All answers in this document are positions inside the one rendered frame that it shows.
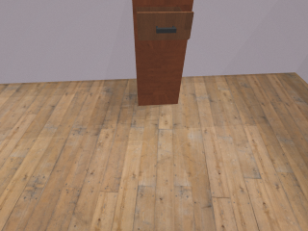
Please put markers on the drawer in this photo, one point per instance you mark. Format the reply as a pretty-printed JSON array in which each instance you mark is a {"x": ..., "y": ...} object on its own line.
[{"x": 163, "y": 17}]

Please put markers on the cabinet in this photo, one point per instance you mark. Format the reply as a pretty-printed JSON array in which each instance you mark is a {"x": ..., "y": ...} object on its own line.
[{"x": 159, "y": 63}]

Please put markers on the handle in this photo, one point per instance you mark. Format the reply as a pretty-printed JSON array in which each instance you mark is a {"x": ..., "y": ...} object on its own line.
[{"x": 166, "y": 30}]

